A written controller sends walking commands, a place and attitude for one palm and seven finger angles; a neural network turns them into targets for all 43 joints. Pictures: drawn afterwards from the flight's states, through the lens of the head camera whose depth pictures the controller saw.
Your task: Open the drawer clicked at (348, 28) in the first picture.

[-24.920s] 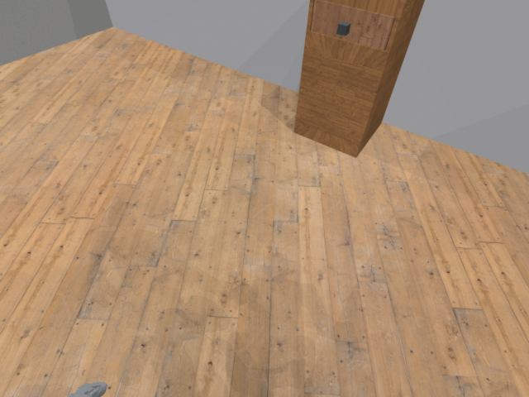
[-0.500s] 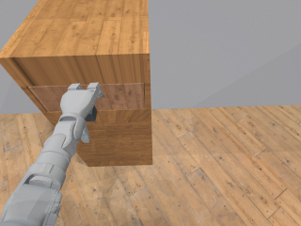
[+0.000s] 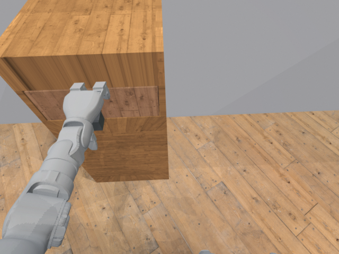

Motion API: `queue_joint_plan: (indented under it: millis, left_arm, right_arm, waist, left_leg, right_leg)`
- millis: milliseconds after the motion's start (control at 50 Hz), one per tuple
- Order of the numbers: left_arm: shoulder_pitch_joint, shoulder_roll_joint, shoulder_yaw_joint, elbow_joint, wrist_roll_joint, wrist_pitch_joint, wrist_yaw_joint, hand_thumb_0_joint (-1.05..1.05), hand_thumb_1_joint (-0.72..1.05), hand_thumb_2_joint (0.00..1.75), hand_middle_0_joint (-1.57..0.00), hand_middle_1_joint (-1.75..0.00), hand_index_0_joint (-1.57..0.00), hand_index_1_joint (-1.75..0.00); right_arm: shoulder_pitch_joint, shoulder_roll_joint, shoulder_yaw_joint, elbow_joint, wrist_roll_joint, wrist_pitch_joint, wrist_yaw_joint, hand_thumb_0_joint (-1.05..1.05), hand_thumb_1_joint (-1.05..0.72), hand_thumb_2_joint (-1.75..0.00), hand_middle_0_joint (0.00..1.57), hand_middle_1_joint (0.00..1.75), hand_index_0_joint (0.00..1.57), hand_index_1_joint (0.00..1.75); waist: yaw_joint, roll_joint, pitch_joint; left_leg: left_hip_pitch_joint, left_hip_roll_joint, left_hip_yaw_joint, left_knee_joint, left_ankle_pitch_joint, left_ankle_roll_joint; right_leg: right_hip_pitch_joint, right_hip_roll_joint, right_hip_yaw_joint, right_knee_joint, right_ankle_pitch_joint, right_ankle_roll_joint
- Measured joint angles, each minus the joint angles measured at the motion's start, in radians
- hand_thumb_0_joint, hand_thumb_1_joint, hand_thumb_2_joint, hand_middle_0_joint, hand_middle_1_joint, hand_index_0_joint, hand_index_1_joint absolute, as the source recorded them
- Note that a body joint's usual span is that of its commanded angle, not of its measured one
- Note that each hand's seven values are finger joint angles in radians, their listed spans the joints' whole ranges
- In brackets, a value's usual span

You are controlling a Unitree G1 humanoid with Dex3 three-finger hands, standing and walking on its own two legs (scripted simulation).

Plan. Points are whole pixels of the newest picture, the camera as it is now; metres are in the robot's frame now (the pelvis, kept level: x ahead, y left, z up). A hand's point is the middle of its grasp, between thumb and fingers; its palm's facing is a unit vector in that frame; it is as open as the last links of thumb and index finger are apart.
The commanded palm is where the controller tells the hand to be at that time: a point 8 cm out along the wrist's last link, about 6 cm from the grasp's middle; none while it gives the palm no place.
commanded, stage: re-aim the fingers above the handle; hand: left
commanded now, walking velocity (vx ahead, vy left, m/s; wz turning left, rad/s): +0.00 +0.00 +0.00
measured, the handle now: (95, 115) +0.51 +0.23 -0.04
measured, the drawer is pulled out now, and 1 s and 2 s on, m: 0.00 0.00 0.00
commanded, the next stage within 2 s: lower the fingers behind the handle in 1.04 s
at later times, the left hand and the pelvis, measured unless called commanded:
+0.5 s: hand (81, 113) +0.46 +0.23 +0.04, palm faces +0.08 +0.00 -1.00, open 13.8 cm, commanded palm +0.42 +0.23 +0.09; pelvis +0.01 +0.01 +0.00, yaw +0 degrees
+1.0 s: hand (69, 118) +0.44 +0.26 +0.05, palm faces +0.01 +0.09 -1.00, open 13.8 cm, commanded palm +0.41 +0.23 +0.09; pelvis +0.00 +0.00 +0.00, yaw +0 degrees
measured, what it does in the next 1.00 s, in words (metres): stands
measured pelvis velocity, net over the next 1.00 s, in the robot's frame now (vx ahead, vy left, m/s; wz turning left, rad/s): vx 0.00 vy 0.00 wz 0.00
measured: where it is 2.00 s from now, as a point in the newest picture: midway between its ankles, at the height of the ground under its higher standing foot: outside the picture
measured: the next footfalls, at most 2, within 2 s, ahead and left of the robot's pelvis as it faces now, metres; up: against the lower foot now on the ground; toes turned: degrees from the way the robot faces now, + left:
none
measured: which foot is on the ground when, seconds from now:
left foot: down 0.00-1.00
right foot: down 0.00-1.00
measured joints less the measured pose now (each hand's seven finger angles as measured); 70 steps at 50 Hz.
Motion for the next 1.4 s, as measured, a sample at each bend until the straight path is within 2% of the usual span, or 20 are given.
queue_joint_plan:
  millis: [100,160,280,400,500,560,620,720,780,820,860,940,1000,1060,1120,1160,1220,1280,1320,1400]
  left_arm:
    - [0.019,0.042,0.042,0.029,0.0,0.054,-0.008,0.0,-0.49,0.3,-0.32,-1.2,-0.32,-1.2]
    - [0.044,0.056,0.023,0.023,-0.023,0.064,-0.042,0.0,-0.49,0.3,-0.32,-1.2,-0.32,-1.19]
    - [0.089,0.033,-0.038,-0.068,-0.05,-0.021,-0.094,0.0,-0.49,0.3,-0.32,-1.2,-0.32,-1.2]
    - [0.061,0.002,-0.013,-0.095,0.003,-0.079,-0.007,0.0,-0.49,0.3,-0.32,-1.2,-0.32,-1.2]
    - [0.028,0.021,0.036,-0.036,0.009,0.039,0.049,0.0,-0.49,0.3,-0.32,-1.2,-0.32,-1.2]
    - [0.034,0.034,0.018,-0.001,-0.016,0.123,0.006,0.0,-0.49,0.3,-0.32,-1.2,-0.32,-1.2]
    - [0.073,0.032,-0.029,-0.034,-0.061,0.15,-0.076,0.0,-0.49,0.3,-0.31,-1.2,-0.31,-1.19]
    - [0.134,-0.004,-0.096,-0.156,-0.084,0.031,-0.156,0.0,-0.49,0.3,-0.32,-1.2,-0.32,-1.19]
    - [0.13,-0.027,-0.089,-0.186,-0.037,-0.061,-0.108,0.0,-0.49,0.3,-0.32,-1.2,-0.32,-1.2]
    - [0.115,-0.03,-0.057,-0.186,-0.002,-0.089,-0.048,0.0,-0.49,0.3,-0.32,-1.2,-0.32,-1.2]
    - [0.089,-0.022,-0.025,-0.163,0.02,-0.068,0.019,0.0,-0.49,0.3,-0.32,-1.2,-0.32,-1.2]
    - [0.031,0.012,0.012,-0.062,0.022,0.071,0.08,0.0,-0.49,0.3,-0.32,-1.2,-0.32,-1.2]
    - [0.013,0.038,0.001,0.014,-0.017,0.173,0.021,0.0,-0.49,0.3,-0.31,-1.2,-0.31,-1.2]
    - [0.033,0.047,-0.041,0.016,-0.084,0.2,-0.096,0.0,-0.49,0.3,-0.31,-1.2,-0.31,-1.19]
    - [0.063,0.038,-0.091,-0.051,-0.121,0.12,-0.196,0.0,-0.49,0.3,-0.31,-1.2,-0.31,-1.19]
    - [0.078,0.022,-0.106,-0.102,-0.113,0.029,-0.219,0.0,-0.49,0.3,-0.32,-1.2,-0.32,-1.19]
    - [0.086,-0.003,-0.087,-0.151,-0.058,-0.103,-0.168,0.0,-0.49,0.3,-0.32,-1.2,-0.32,-1.19]
    - [0.064,-0.019,-0.038,-0.139,0.002,-0.145,-0.041,0.0,-0.49,0.3,-0.32,-1.2,-0.32,-1.2]
    - [0.046,-0.021,0.001,-0.115,0.027,-0.106,0.05,0.0,-0.49,0.3,-0.32,-1.2,-0.32,-1.2]
    - [0.009,-0.015,0.018,-0.013,0.041,0.078,0.144,0.0,-0.49,0.3,-0.32,-1.2,-0.32,-1.2]
  right_arm:
    - [0.014,0.004,0.005,-0.008,0.003,0.016,0.005,0.01,-0.91,-0.9,0.2,0.3,0.2,0.3]
    - [0.036,0.005,-0.001,-0.005,0.009,0.015,0.003,0.01,-0.91,-0.9,0.2,0.3,0.2,0.3]
    - [0.057,0.006,-0.016,0.014,0.004,0.008,-0.011,0.01,-0.91,-0.9,0.21,0.3,0.2,0.3]
    - [0.021,0.0,-0.019,0.017,-0.008,0.003,-0.001,0.01,-0.91,-0.9,0.2,0.3,0.2,0.3]
    - [-0.007,-0.002,-0.011,0.007,-0.007,0.015,0.022,0.01,-0.91,-0.9,0.2,0.3,0.2,0.3]
    - [-0.001,0.0,-0.007,-0.003,0.005,0.026,0.027,0.01,-0.91,-0.9,0.2,0.3,0.2,0.3]
    - [0.016,0.003,-0.005,-0.012,0.013,0.033,0.02,0.01,-0.91,-0.9,0.2,0.3,0.2,0.3]
    - [0.026,0.01,-0.006,-0.015,0.006,0.028,-0.008,0.01,-0.91,-0.9,0.21,0.3,0.2,0.3]
    - [0.01,0.012,-0.008,-0.015,-0.002,0.019,-0.013,0.01,-0.91,-0.9,0.21,0.3,0.2,0.3]
    - [-0.008,0.011,-0.006,-0.013,-0.01,0.014,-0.008,0.01,-0.91,-0.9,0.21,0.3,0.2,0.3]
    - [-0.024,0.01,-0.004,-0.01,-0.013,0.012,0.0,0.01,-0.91,-0.9,0.2,0.3,0.2,0.3]
    - [-0.042,0.007,0.003,-0.001,-0.009,0.02,0.017,0.01,-0.91,-0.9,0.2,0.3,0.2,0.3]
    - [-0.029,0.006,0.008,0.001,0.005,0.032,0.018,0.01,-0.91,-0.9,0.2,0.3,0.2,0.3]
    - [-0.001,0.006,0.01,-0.001,0.016,0.04,0.003,0.01,-0.91,-0.9,0.2,0.3,0.2,0.3]
    - [0.023,0.003,0.008,-0.001,0.012,0.032,-0.022,0.01,-0.91,-0.9,0.21,0.3,0.2,0.3]
    - [0.03,0.0,0.004,-0.001,0.006,0.022,-0.034,0.01,-0.91,-0.9,0.21,0.3,0.2,0.3]
    - [0.024,-0.005,-0.008,-0.005,-0.004,0.009,-0.038,0.01,-0.91,-0.9,0.21,0.3,0.2,0.3]
    - [0.007,-0.009,-0.016,-0.004,-0.014,-0.004,-0.022,0.01,-0.91,-0.9,0.2,0.3,0.2,0.3]
    - [-0.007,-0.01,-0.019,-0.001,-0.024,-0.007,-0.005,0.01,-0.91,-0.9,0.2,0.3,0.2,0.3]
    - [-0.02,-0.004,-0.018,0.008,-0.023,0.005,0.029,0.01,-0.91,-0.9,0.2,0.3,0.2,0.3]
  waist:
    - [0.002,0.011,-0.002]
    - [0.013,0.017,0.0]
    - [0.028,0.009,0.006]
    - [0.013,-0.003,-0.003]
    - [0.01,0.008,-0.011]
    - [0.018,0.019,-0.015]
    - [0.027,0.026,-0.012]
    - [0.034,0.012,0.002]
    - [0.031,0.0,0.007]
    - [0.025,-0.004,0.006]
    - [0.02,-0.003,0.005]
    - [0.024,0.011,0.006]
    - [0.03,0.025,0.003]
    - [0.031,0.03,0.004]
    - [0.028,0.02,0.015]
    - [0.026,0.008,0.02]
    - [0.018,-0.008,0.016]
    - [0.006,-0.014,-0.001]
    - [0.0,-0.012,-0.009]
    - [0.006,0.007,-0.015]
  left_leg:
    - [0.0,0.005,0.017,-0.008,-0.001,0.002]
    - [0.009,0.004,0.012,-0.017,0.0,0.003]
    - [0.023,-0.002,-0.013,-0.015,-0.005,0.004]
    - [-0.01,-0.004,-0.015,0.023,-0.022,0.005]
    - [-0.019,0.0,0.005,0.025,-0.024,0.007]
    - [-0.002,0.001,0.01,0.002,-0.016,0.008]
    - [0.028,-0.001,0.004,-0.022,-0.007,0.01]
    - [0.06,-0.008,-0.018,-0.027,-0.006,0.008]
    - [0.042,-0.01,-0.022,-0.002,-0.014,0.006]
    - [0.021,-0.008,-0.018,0.017,-0.02,0.004]
    - [0.0,-0.007,-0.013,0.032,-0.023,0.003]
    - [-0.016,-0.003,0.001,0.03,-0.017,0.002]
    - [-0.001,-0.002,0.005,0.001,-0.003,0.002]
    - [0.031,-0.003,-0.005,-0.031,0.01,0.001]
    - [0.055,-0.007,-0.022,-0.039,0.013,0.0]
    - [0.053,-0.008,-0.03,-0.027,0.008,-0.001]
    - [0.017,-0.007,-0.03,0.012,-0.008,-0.003]
    - [-0.049,-0.005,-0.023,0.064,-0.027,-0.003]
    - [-0.091,-0.003,-0.015,0.093,-0.037,-0.003]
    - [-0.13,0.002,0.0,0.109,-0.04,-0.001]
  right_leg:
    - [-0.009,0.006,0.017,-0.003,0.002,0.003]
    - [0.004,0.005,0.012,-0.016,0.004,0.004]
    - [0.034,-0.002,-0.012,-0.027,-0.004,0.005]
    - [0.003,-0.005,-0.014,0.008,-0.02,0.006]
    - [-0.017,0.0,0.006,0.015,-0.017,0.009]
    - [-0.001,0.002,0.011,-0.006,-0.008,0.01]
    - [0.033,0.0,0.005,-0.033,-0.001,0.011]
    - [0.075,-0.008,-0.017,-0.041,-0.007,0.01]
    - [0.058,-0.01,-0.021,-0.015,-0.017,0.008]
    - [0.034,-0.009,-0.017,0.006,-0.022,0.006]
    - [0.009,-0.008,-0.011,0.025,-0.024,0.004]
    - [-0.017,-0.003,0.002,0.031,-0.017,0.005]
    - [-0.004,-0.001,0.006,0.005,-0.004,0.003]
    - [0.032,-0.002,-0.003,-0.027,0.006,0.003]
    - [0.065,-0.007,-0.021,-0.039,0.003,0.002]
    - [0.068,-0.009,-0.029,-0.031,-0.003,0.001]
    - [0.033,-0.008,-0.029,0.004,-0.016,-0.001]
    - [-0.038,-0.006,-0.021,0.057,-0.031,-0.003]
    - [-0.084,-0.004,-0.013,0.088,-0.038,-0.002]
    - [-0.13,0.001,0.002,0.106,-0.037,0.002]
